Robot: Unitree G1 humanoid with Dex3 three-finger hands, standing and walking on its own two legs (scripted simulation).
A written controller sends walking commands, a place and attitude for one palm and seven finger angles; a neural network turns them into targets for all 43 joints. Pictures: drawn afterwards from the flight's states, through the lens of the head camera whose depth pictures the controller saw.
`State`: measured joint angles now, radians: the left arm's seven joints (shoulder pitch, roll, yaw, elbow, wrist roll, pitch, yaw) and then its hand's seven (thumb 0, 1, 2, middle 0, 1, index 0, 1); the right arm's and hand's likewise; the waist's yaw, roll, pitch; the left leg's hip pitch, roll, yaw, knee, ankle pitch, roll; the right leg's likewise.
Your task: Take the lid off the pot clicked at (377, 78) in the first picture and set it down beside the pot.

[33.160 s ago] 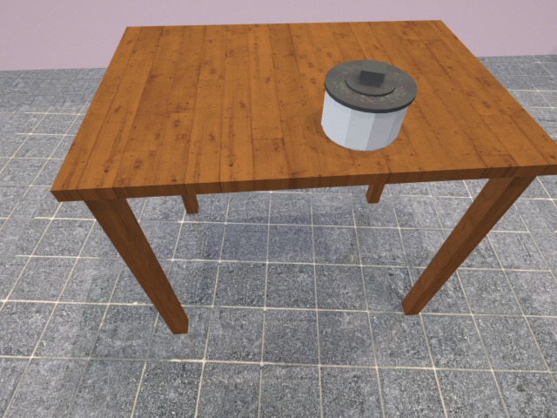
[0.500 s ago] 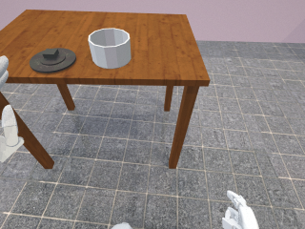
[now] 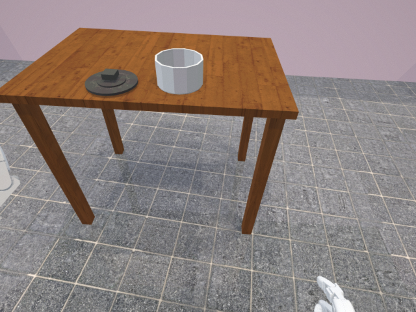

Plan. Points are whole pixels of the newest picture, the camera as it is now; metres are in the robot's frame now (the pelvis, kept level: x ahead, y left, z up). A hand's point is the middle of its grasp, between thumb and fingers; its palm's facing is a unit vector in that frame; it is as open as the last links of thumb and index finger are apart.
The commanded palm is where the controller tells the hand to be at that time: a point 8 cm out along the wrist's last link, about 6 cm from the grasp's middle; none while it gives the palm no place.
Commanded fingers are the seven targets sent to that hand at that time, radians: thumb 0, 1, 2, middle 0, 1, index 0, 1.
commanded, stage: stop stepping back and stand still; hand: left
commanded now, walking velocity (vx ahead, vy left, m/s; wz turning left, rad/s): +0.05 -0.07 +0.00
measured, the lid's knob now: (110, 74) +0.80 +0.36 +0.09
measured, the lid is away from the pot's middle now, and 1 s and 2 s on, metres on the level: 0.23 0.23 0.23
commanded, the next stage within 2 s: let the arm hang, fingers relaxed in 0.08 s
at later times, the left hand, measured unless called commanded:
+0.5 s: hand out of the picture +0.07 +0.16 -0.17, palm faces +0.14 -0.97 -0.18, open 6.9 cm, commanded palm none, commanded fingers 0.00 0.90 0.90 -0.20 -0.30 -0.20 -0.30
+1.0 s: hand out of the picture +0.06 +0.19 -0.16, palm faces +0.06 -0.97 -0.23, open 7.2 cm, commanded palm none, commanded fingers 0.00 0.90 0.90 -0.20 -0.30 -0.20 -0.30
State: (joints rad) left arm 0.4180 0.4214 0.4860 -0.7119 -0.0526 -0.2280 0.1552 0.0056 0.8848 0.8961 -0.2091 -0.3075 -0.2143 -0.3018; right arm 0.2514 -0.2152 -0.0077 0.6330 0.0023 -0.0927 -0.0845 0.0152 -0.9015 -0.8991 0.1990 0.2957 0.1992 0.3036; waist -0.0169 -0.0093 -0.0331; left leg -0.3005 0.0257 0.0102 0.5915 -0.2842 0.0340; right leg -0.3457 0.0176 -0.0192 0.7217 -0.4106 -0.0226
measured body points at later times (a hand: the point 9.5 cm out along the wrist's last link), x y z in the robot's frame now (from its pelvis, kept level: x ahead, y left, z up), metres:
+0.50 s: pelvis +0.02 -0.02 +0.00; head +0.04 +0.00 +0.45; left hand +0.07 +0.21 -0.15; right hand +0.07 -0.27 -0.14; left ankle +0.01 +0.13 -0.73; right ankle +0.03 -0.10 -0.73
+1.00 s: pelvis +0.04 +0.01 +0.01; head +0.06 -0.01 +0.46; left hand +0.06 +0.24 -0.14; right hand +0.04 -0.21 -0.15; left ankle +0.01 +0.13 -0.73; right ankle +0.03 -0.10 -0.73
